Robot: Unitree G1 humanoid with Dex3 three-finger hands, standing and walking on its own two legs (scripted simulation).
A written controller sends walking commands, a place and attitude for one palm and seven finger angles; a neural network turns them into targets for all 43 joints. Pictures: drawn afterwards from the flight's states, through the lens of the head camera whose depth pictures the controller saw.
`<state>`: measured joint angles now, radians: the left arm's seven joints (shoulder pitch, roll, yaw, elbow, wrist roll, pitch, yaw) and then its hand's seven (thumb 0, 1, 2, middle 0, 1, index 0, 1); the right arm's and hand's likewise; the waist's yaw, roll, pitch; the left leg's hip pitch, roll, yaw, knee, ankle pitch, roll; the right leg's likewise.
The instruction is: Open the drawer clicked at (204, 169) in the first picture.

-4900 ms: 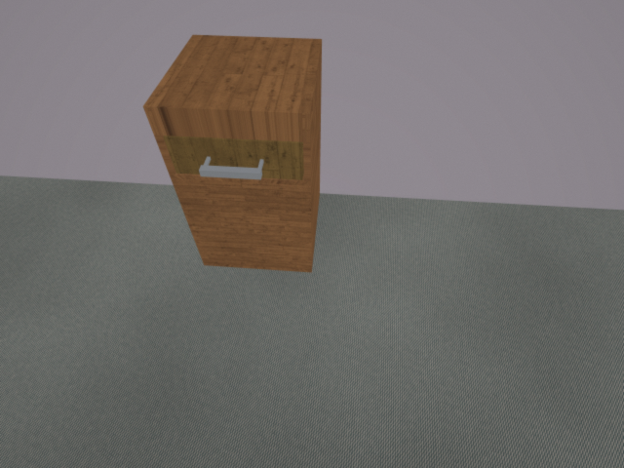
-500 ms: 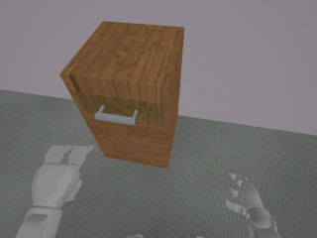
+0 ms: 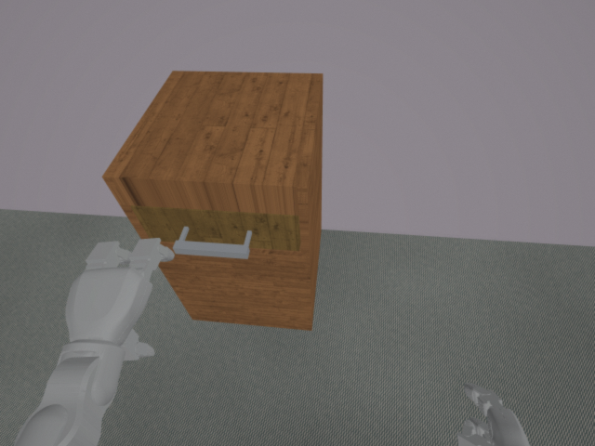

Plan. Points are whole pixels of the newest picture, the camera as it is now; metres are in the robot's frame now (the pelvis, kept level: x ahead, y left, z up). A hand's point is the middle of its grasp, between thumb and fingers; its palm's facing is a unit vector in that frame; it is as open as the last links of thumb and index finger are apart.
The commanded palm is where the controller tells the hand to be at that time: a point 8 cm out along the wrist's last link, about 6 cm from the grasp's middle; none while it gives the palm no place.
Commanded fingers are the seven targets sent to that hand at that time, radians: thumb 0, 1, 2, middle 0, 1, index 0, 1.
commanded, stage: raise the hand with hooked fingers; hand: left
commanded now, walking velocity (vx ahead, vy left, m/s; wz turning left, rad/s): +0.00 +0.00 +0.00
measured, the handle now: (214, 241) +0.56 +0.27 -0.20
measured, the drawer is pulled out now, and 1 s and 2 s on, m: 0.00 0.00 0.00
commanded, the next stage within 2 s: move the hooked fingers above the handle in 0.74 s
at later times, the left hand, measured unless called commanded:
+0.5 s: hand (136, 267) +0.30 +0.24 +0.09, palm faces -0.02 -0.09 -1.00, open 13.8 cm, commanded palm +0.28 +0.24 +0.15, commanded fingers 0.00 -0.50 0.30 -0.30 -1.20 -0.30 -1.20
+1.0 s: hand (157, 283) +0.30 +0.22 +0.06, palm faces -0.09 -0.08 -0.99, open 13.9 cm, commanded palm +0.30 +0.23 +0.12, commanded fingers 0.00 -0.50 0.30 -0.30 -1.20 -0.30 -1.20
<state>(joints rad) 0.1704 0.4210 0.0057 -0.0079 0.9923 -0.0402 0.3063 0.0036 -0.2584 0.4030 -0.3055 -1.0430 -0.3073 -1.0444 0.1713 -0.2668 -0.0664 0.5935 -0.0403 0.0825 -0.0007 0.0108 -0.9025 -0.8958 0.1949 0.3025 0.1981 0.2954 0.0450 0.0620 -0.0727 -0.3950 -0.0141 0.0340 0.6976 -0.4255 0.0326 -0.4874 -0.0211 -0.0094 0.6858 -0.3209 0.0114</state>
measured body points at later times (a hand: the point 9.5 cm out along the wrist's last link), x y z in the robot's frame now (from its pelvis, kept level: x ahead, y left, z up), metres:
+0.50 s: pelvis +0.00 -0.01 +0.02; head +0.02 -0.04 +0.47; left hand +0.30 +0.24 +0.15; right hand +0.19 -0.22 -0.09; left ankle -0.05 +0.09 -0.72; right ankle +0.01 -0.13 -0.72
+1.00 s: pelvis -0.01 -0.02 +0.02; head +0.02 -0.05 +0.47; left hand +0.30 +0.22 +0.12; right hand +0.18 -0.25 -0.09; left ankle -0.05 +0.09 -0.72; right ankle +0.01 -0.13 -0.72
